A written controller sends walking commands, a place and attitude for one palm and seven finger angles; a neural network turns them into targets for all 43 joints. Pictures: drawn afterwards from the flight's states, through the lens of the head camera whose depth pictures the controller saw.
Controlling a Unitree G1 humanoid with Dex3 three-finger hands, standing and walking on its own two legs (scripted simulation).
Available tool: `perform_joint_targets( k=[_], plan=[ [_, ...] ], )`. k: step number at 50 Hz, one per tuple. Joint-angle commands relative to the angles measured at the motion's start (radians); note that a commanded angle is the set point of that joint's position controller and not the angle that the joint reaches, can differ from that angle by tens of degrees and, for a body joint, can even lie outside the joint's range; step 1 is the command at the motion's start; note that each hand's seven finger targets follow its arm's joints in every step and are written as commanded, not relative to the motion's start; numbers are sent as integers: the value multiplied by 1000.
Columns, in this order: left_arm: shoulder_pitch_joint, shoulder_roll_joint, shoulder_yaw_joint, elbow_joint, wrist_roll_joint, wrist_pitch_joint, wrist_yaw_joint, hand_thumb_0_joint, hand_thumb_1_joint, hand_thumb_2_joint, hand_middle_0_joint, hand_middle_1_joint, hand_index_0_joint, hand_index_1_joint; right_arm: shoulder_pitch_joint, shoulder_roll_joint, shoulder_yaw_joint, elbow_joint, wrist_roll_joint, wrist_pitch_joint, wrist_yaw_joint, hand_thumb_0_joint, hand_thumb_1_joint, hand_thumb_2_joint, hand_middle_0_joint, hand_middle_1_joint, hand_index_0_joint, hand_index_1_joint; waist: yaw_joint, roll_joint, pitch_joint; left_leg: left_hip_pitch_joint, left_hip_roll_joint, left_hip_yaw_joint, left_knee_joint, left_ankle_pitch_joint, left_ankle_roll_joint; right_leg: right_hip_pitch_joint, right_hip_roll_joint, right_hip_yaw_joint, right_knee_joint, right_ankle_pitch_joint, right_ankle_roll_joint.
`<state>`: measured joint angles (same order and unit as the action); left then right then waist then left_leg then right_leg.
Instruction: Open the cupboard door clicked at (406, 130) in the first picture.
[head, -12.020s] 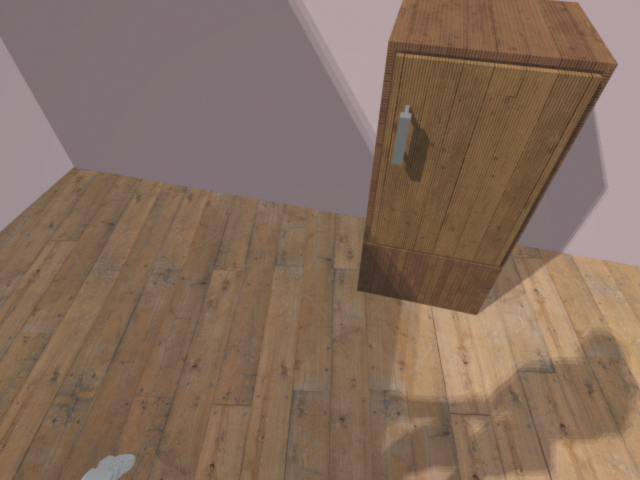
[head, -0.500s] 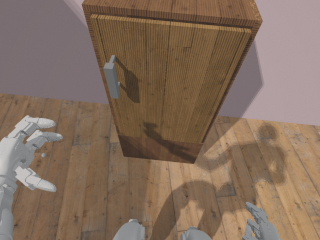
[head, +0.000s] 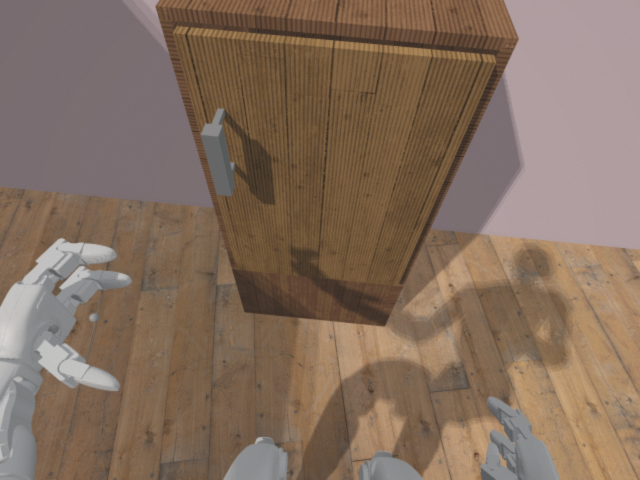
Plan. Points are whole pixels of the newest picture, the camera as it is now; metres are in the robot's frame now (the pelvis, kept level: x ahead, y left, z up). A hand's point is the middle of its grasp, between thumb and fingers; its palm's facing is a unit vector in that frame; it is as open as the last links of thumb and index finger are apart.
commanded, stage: move the hooked fingers beside the handle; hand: left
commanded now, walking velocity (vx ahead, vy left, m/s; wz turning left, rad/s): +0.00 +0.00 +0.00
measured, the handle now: (222, 152) +0.57 +0.18 +0.04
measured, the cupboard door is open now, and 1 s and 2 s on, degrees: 0 0 0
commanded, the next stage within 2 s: none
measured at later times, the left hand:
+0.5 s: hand (130, 260) +0.36 +0.26 +0.05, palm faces -0.06 -1.00 -0.03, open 13.9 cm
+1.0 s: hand (155, 216) +0.43 +0.25 +0.05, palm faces -0.05 -1.00 -0.02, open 14.0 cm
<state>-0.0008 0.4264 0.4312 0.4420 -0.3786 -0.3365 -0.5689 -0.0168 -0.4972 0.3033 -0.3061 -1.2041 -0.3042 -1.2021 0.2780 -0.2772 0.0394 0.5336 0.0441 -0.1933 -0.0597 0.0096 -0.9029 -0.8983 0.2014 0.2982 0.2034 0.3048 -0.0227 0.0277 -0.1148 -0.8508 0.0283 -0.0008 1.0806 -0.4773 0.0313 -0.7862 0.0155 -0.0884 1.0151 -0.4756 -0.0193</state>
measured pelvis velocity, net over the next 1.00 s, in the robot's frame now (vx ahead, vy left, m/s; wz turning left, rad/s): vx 0.00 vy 0.00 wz -0.02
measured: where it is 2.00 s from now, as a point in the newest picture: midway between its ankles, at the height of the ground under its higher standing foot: outside the picture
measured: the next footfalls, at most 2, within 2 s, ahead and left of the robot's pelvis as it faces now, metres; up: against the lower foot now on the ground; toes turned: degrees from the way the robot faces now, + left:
none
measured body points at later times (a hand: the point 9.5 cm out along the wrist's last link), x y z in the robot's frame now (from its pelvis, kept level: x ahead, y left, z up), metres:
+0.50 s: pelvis +0.00 +0.01 +0.00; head +0.09 +0.03 +0.44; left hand +0.35 +0.31 +0.06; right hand +0.13 -0.25 -0.09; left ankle +0.03 +0.10 -0.67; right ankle +0.01 -0.11 -0.67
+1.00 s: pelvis +0.00 +0.00 -0.01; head +0.11 +0.02 +0.42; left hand +0.43 +0.30 +0.05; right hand +0.07 -0.27 -0.12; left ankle +0.03 +0.10 -0.67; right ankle +0.01 -0.11 -0.67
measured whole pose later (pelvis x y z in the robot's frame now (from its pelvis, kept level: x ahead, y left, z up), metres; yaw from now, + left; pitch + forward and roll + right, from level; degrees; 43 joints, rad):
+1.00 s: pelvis +0.00 +0.00 -0.01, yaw -1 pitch +20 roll -3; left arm -0.61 0.53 0.43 0.97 -0.21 -0.37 -0.49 -0.02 -0.50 0.30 -0.30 -1.20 -0.30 -1.20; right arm 0.32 -0.29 0.04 0.60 0.03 -0.06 -0.05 0.01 -0.90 -0.90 0.20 0.30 0.20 0.30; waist -0.09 0.02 -0.12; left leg -1.00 0.03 0.01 1.14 -0.49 0.04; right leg -0.94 0.02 -0.07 1.08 -0.48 -0.02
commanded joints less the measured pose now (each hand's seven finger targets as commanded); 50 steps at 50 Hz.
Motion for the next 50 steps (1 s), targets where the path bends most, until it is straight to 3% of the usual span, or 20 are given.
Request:
perform_joint_targets(
  k=[1, 8, 9, 11, 13, 15, 19, 22, 26, 27, 30, 34, 35, 36, 39, 41, 43, 44, 48, 50],
  plan=[
    [-171, 251, 95, -183, -36, -61, -12, 0, -500, 300, -300, -1200, -300, -1200, 1, -158, -65, -128, 1, -56, -8, 0, -900, -900, 200, 300, 200, 300, -2, 69, -266, 187, -22, -42, -156, 247, -1, 117, 20, 68, -137, 188, -10],
    [-353, 222, 28, -145, -5, -48, 0, 0, -500, 300, -300, -1200, -300, -1200, 15, -169, -66, -103, 1, -57, -21, 0, -900, -900, 200, 300, 200, 300, -35, 64, -256, 211, -12, -68, -160, 205, -4, 23, 21, 45, -124, 137, -11],
    [-394, 254, 44, -137, -1, -49, 3, 0, -500, 300, -300, -1200, -300, -1200, 19, -175, -64, -97, -2, -56, -23, 0, -900, -900, 200, 300, 200, 300, -32, 75, -256, 211, -9, -76, -153, 215, -8, 12, 25, 43, -109, 138, -19],
    [-442, 233, 18, -150, 16, -49, 15, 0, -500, 300, -300, -1200, -300, -1200, 16, -168, -64, -97, -2, -53, -22, 0, -900, -900, 200, 300, 200, 300, -32, 103, -296, 255, -9, -81, -165, 225, -13, 2, 19, 38, -108, 139, -16],
    [-415, 263, 45, -137, 27, -44, 33, 0, -500, 300, -300, -1200, -300, -1200, 23, -171, -66, -99, -2, -48, -20, 0, -900, -900, 200, 300, 200, 300, -14, 113, -321, 275, -8, -83, -172, 267, -18, 20, 17, 36, -106, 164, -19],
    [-426, 285, 64, -114, 35, -37, 46, 0, -500, 300, -300, -1200, -300, -1200, 30, -171, -65, -97, -5, -35, -15, 0, -900, -900, 200, 300, 200, 300, -11, 88, -337, 270, -6, -82, -165, 300, -20, 33, 21, 36, -99, 193, -18],
    [-448, 259, 41, -89, 45, -27, 72, 0, -500, 300, -300, -1200, -300, -1200, 40, -168, -64, -102, -5, -14, -5, 0, -900, -900, 200, 300, 200, 300, -8, 127, -335, 291, -2, -85, -173, 343, -30, 22, 22, 28, -94, 207, -20],
    [-450, 262, 56, -36, 51, -22, 89, 0, -500, 300, -300, -1200, -300, -1200, 53, -170, -69, -97, -6, 5, -1, 0, -900, -900, 200, 300, 200, 300, -17, 52, -329, 259, -1, -75, -171, 336, -23, 43, 22, 31, -102, 227, -12],
    [-538, 273, 49, 40, 71, -31, 89, 0, -500, 300, -300, -1200, -300, -1200, 69, -175, -70, -82, -6, 26, 0, 0, -900, -900, 200, 300, 200, 300, -32, 38, -314, 213, -3, -64, -158, 306, -17, 36, 22, 38, -96, 224, -12],
    [-584, 254, 22, 30, 74, -41, 87, 0, -500, 300, -300, -1200, -300, -1200, 68, -172, -69, -79, -6, 28, 0, 0, -900, -900, 200, 300, 200, 300, -43, 60, -318, 223, -5, -64, -154, 302, -15, 22, 21, 43, -98, 221, -11],
    [-658, 302, 49, 50, 81, -65, 78, 0, -500, 300, -300, -1200, -300, -1200, 85, -178, -71, -63, -9, 38, -1, 0, -900, -900, 200, 300, 200, 300, -42, 78, -361, 250, -1, -68, -140, 332, -17, 19, 24, 45, -87, 236, -16],
    [-733, 304, 41, 87, 85, -89, 70, 0, -500, 300, -300, -1200, -300, -1200, 100, -176, -71, -46, -12, 49, -2, 0, -900, -900, 200, 300, 200, 300, -51, 94, -391, 257, -2, -69, -121, 369, -14, 10, 24, 51, -76, 260, -16],
    [-722, 345, 75, 107, 94, -90, 71, 0, -500, 300, -300, -1200, -300, -1200, 107, -179, -73, -41, -13, 55, 0, 0, -900, -900, 200, 300, 200, 300, -37, 116, -405, 266, 1, -67, -124, 375, -19, 15, 23, 52, -78, 259, -17],
    [-744, 325, 51, 135, 98, -87, 69, 0, -500, 300, -300, -1200, -300, -1200, 105, -177, -70, -36, -11, 59, 0, 0, -900, -900, 200, 300, 200, 300, -51, 110, -382, 257, -1, -67, -124, 363, -16, 4, 23, 52, -82, 255, -15],
    [-775, 367, 81, 201, 105, -85, 72, 0, -500, 300, -300, -1200, -300, -1200, 117, -183, -70, -32, -12, 71, -1, 0, -900, -900, 200, 300, 200, 300, -49, 67, -377, 208, -2, -65, -115, 335, -8, 21, 26, 55, -77, 252, -16],
    [-826, 328, 36, 236, 118, -81, 70, 0, -500, 300, -300, -1200, -300, -1200, 122, -179, -70, -23, -10, 78, 1, 0, -900, -900, 200, 300, 200, 300, -66, 85, -370, 213, 0, -61, -114, 317, -7, -13, 23, 57, -81, 237, -11],
    [-876, 339, 35, 263, 127, -83, 75, 0, -500, 300, -300, -1200, -300, -1200, 130, -183, -71, -16, -12, 86, 3, 0, -900, -900, 200, 300, 200, 300, -74, 90, -374, 207, 1, -62, -110, 303, -6, -25, 22, 57, -80, 226, -10],
    [-886, 359, 49, 277, 127, -87, 74, 0, -500, 300, -300, -1200, -300, -1200, 139, -187, -71, -18, -13, 88, 4, 0, -900, -900, 200, 300, 200, 300, -68, 91, -382, 211, 1, -68, -104, 325, -7, -29, 26, 53, -69, 234, -17],
    [-992, 389, 52, 354, 151, -101, 83, 0, -500, 300, -300, -1200, -300, -1200, 150, -186, -66, -1, -16, 106, 5, 0, -900, -900, 200, 300, 200, 300, -88, 74, -384, 164, 0, -61, -83, 288, 1, -36, 24, 63, -65, 222, -9],
    [-1033, 441, 81, 382, 162, -111, 82, 0, -500, 300, -300, -1200, -300, -1200, 162, -191, -64, 4, -18, 115, 5, 0, -900, -900, 200, 300, 200, 300, -84, 87, -409, 153, 1, -59, -69, 297, 1, -35, 26, 67, -53, 228, -11]
  ],
)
